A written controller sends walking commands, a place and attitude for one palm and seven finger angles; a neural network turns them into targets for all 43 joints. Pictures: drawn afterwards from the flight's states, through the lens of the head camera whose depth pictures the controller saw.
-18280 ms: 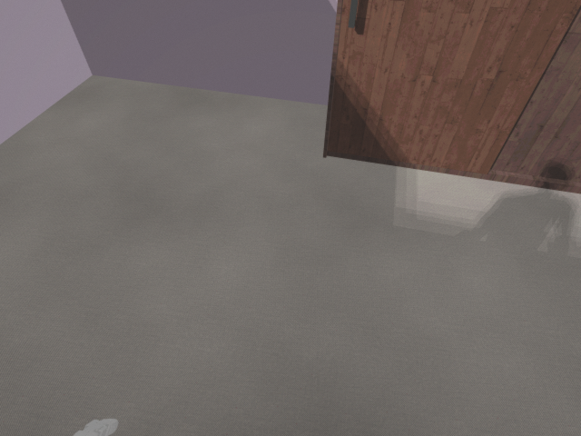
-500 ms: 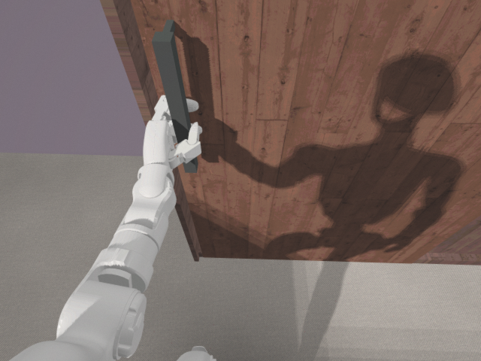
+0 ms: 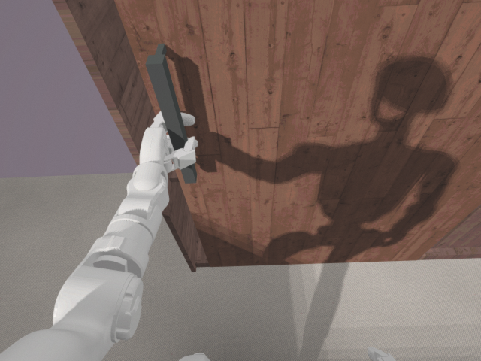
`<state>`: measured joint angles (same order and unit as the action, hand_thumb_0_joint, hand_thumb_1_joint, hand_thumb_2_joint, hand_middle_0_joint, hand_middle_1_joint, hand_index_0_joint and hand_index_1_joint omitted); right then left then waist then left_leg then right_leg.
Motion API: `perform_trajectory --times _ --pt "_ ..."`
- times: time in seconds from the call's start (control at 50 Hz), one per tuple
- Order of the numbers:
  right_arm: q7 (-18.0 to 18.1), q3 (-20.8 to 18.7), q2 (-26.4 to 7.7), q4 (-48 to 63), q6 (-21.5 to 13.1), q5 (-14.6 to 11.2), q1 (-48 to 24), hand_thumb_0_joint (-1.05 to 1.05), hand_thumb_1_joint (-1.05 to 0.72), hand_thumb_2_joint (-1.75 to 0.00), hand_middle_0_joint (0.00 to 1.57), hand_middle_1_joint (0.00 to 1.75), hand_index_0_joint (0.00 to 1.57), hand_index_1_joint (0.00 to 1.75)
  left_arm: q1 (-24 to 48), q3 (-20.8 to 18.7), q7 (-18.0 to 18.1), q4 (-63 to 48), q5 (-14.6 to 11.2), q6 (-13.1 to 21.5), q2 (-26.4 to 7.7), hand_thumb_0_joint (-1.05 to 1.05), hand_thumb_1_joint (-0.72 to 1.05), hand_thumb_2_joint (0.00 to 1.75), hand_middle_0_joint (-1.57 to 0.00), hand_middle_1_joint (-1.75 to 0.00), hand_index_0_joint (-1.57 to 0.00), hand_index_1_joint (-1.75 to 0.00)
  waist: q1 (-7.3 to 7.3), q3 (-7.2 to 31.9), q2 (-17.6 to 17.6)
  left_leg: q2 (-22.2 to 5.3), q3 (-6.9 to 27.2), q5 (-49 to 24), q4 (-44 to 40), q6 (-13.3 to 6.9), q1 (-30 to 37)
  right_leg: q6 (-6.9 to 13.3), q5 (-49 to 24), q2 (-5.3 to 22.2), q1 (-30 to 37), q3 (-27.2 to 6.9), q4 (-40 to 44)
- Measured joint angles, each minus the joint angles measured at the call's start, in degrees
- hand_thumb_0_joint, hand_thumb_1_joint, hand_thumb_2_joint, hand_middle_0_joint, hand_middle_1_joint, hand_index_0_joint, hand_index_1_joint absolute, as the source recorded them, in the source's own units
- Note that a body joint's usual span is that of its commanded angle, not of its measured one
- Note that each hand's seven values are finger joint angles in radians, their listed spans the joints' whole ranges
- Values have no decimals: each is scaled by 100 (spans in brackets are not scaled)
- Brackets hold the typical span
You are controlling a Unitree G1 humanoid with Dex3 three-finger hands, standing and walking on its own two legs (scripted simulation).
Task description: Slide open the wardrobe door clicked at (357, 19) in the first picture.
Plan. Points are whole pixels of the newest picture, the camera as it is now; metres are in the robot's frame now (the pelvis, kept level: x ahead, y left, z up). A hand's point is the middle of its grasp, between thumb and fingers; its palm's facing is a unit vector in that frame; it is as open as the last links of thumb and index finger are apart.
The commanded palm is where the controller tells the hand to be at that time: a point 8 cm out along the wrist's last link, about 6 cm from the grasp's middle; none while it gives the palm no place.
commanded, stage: step sideways, sliding the door along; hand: left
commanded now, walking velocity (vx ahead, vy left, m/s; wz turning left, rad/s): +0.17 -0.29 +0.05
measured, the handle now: (178, 123) +0.50 +0.13 +0.11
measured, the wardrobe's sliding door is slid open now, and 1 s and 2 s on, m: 0.06 0.25 0.55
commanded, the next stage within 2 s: none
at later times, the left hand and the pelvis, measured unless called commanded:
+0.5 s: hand (202, 148) +0.45 +0.08 +0.09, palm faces +0.28 -0.95 -0.11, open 6.1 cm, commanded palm +0.43 +0.05 +0.08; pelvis +0.04 -0.14 +0.00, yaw +3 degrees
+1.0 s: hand (299, 144) +0.46 -0.10 +0.09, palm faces +0.35 -0.93 -0.15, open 6.3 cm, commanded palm +0.43 -0.13 +0.08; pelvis +0.11 -0.31 +0.01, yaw +9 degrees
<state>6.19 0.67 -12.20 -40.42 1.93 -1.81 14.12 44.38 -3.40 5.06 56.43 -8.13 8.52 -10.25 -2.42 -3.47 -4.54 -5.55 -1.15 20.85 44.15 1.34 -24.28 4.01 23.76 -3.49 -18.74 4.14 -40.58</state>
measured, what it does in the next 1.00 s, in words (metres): steps to the right: right foot, then left foot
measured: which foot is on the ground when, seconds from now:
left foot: down 0.00-0.52, up 0.54-0.66, down 0.68-0.94, up 0.96-1.00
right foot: down 0.00-0.20, up 0.22-0.48, down 0.50-0.70, up 0.72-0.88, down 0.90-1.00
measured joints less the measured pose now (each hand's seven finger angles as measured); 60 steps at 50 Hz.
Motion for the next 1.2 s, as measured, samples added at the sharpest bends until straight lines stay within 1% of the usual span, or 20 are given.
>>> perform_trajectory --times 0.1,0.18,0.22,0.3,0.38,0.5,0.56,0.62,0.66,0.68,0.78,0.88,0.92,0.94,0.96,1.02,1.06,1.14,1.18,1.2 --pt "-26 -46 -83 -205 -112 38 -7 1 -90 -90 21 30 20 30 135 -42 -13 -3 209 -70 91 7 70 82 -32 -125 -30 -140 134 -224 323 248 -88 578 1122 -149 -190 148 -104 100 336 109 335" --pt "21 -119 -265 -159 -235 116 38 1 -90 -90 21 30 20 30 -28 55 -70 -348 296 34 85 6 69 83 -35 -129 -31 -140 276 -290 471 235 -493 -378 -221 -208 291 154 -63 112 324 110 251" --pt "-5 -195 -320 -119 -241 107 -56 1 -90 -90 21 30 20 30 -159 118 -82 -565 196 140 -52 5 68 84 -37 -131 -32 -140 304 -315 502 177 -549 -114 -637 -164 533 -99 146 49 -176 -63 -798" --pt "-113 -226 -196 -95 -149 68 -373 1 -90 -90 20 30 20 30 -290 58 8 -885 46 77 -296 4 70 84 -38 -134 -28 -140 276 -709 416 -55 -445 -201 -700 111 762 -243 493 61 -1041 -343 -2689" --pt "-124 -124 11 -46 -94 -42 -287 1 -90 -90 20 30 20 30 -279 56 54 -980 -64 -95 -373 5 71 84 -36 -132 -28 -140 466 -850 231 -453 -197 -345 -975 332 963 -347 -2 464 -1253 -332 -1874" --pt "-119 -89 120 95 -410 -151 11 0 -93 -90 21 30 20 30 -391 84 122 -1321 -223 -194 -534 5 70 84 -38 -128 -31 -140 823 -920 211 -863 156 -153 -807 754 1080 -424 -924 738 -435 -119 139" --pt "-138 -131 -111 -10 -450 -200 -271 0 -93 -90 21 30 20 30 -582 -140 275 -1619 -175 -161 -505 4 70 85 -39 -126 -27 -140 625 -1108 -109 -982 519 66 -38 303 725 -360 -1041 602 -296 251 49" --pt "-7 -254 -304 -90 -480 -180 -542 1 -92 -90 21 30 20 30 -761 -274 334 -1919 -154 -185 -354 5 70 85 -38 -124 -25 -140 505 -1107 -20 -316 411 946 977 147 263 -243 -801 769 -376 361 20" --pt "68 -299 -412 -52 -565 -175 -634 1 -92 -90 21 30 20 30 -882 -214 397 -2213 -98 -228 -242 5 70 85 -38 -124 -25 -140 460 -1100 30 -32 53 603 334 95 367 -221 -864 819 -380 458 131" --pt "87 -320 -466 15 -588 -164 -632 1 -91 -90 20 30 20 30 -952 -141 420 -2368 -62 -245 -195 5 70 85 -38 -125 -25 -140 465 -1058 -1 -29 -144 -305 -299 28 540 -208 -894 777 -437 524 71" --pt "-225 -424 -243 284 -615 -62 -653 1 -91 -90 20 30 20 30 -1085 151 294 -2757 90 -282 -138 5 72 84 -38 -131 -25 -140 781 -1157 229 -347 -176 -229 -847 388 983 -378 175 381 -828 -126 -1232" --pt "-418 -263 -39 614 -673 -41 -557 1 -91 -90 20 30 20 30 -1519 185 213 -3046 80 -239 -65 5 71 84 -40 -131 -26 -140 927 -1083 52 -823 -73 -304 -1129 706 1321 -424 -421 404 -405 -188 -235" --pt "-441 -187 44 687 -684 -76 -557 1 -90 -90 20 30 20 30 -1728 134 205 -3185 126 -208 -67 4 70 84 -41 -131 -26 -140 915 -1058 -44 -1020 -22 -219 -897 652 1322 -381 -937 349 -108 -94 285" --pt "-432 -162 41 669 -678 -95 -626 1 -90 -90 20 30 20 30 -1817 96 220 -3224 141 -168 -30 4 69 84 -42 -131 -26 -140 819 -1089 -177 -1142 47 -334 -682 460 1213 -272 -919 255 -43 39 281" --pt "-410 -154 41 641 -655 -96 -692 1 -90 -90 20 30 20 30 -1908 64 223 -3251 152 -116 20 4 69 84 -43 -131 -26 -140 750 -1065 -204 -1048 137 -122 -292 376 1014 -165 -857 249 -72 100 249" --pt "-283 -163 -5 554 -684 -51 -854 1 -90 -90 20 30 20 30 -2164 65 270 -3415 208 -25 231 4 70 83 -41 -129 -27 -140 684 -941 -25 -222 194 1123 1035 242 416 20 -872 396 -224 32 384" --pt "-231 -171 -59 526 -744 -47 -944 1 -90 -90 20 30 20 30 -2300 163 348 -3585 258 7 371 4 71 82 -39 -129 -28 -140 638 -944 49 159 -18 1315 948 221 298 78 -1093 424 -203 8 676" --pt "-229 -183 -103 652 -620 -33 -986 1 -90 -90 20 30 20 30 -2454 529 418 -3843 420 125 509 3 72 81 -37 -132 -26 -140 604 -919 196 464 -510 487 -433 204 522 172 -1402 304 -192 -15 1031" --pt "-256 -184 -121 747 -540 -2 -929 1 -90 -90 20 30 20 30 -2515 739 355 -3923 412 214 524 4 74 80 -37 -133 -24 -140 613 -805 166 270 -656 -913 -1312 2 878 163 -1322 76 -284 35 887" --pt "-277 -219 -81 755 -521 21 -927 1 -90 -90 20 30 20 30 -2497 828 293 -3941 406 249 489 3 74 80 -37 -134 -23 -140 596 -799 223 195 -675 -927 -1384 -65 957 -45 -1100 18 -413 -11 521"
